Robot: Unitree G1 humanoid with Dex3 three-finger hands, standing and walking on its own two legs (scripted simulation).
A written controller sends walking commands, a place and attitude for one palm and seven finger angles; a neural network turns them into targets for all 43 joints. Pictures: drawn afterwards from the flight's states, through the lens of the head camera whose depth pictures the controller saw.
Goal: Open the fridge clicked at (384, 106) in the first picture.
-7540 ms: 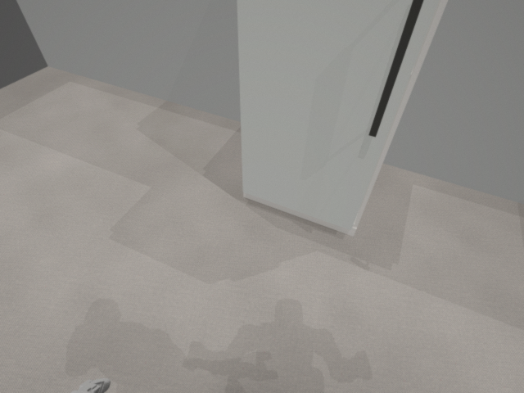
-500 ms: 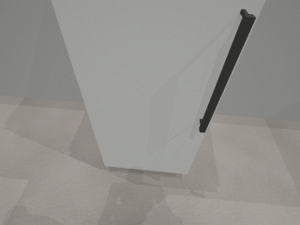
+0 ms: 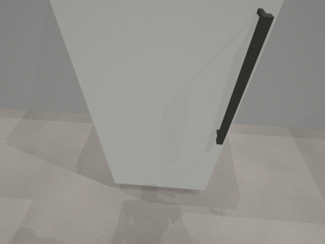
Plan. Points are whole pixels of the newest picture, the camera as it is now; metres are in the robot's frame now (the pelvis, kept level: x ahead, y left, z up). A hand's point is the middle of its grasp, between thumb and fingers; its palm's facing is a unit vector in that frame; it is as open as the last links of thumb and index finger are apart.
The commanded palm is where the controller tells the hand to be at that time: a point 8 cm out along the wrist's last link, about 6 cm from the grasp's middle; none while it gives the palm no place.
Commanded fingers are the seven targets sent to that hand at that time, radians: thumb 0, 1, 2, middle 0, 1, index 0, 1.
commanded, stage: shuffle to correct the standing spot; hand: right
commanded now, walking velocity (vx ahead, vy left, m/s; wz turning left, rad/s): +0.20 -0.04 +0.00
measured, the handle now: (235, 92) +0.53 -0.19 +0.10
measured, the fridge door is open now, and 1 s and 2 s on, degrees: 0 0 0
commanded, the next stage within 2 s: come to a stop and stand still in 0.18 s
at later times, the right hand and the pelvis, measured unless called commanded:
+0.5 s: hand out of the picture +0.17 -0.17 -0.17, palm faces +0.07 +0.97 -0.24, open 7.3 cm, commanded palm none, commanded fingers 0.00 -0.90 -0.90 0.20 0.30 0.20 0.30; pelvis +0.10 +0.01 -0.01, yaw -3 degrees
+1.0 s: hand out of the picture +0.07 -0.25 -0.18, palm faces +0.06 +0.96 -0.25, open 7.3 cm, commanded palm none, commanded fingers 0.00 -0.90 -0.90 0.20 0.30 0.20 0.30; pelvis +0.07 -0.06 -0.01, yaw +0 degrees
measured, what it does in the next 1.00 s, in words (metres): steps on the spot: left foot, then right foot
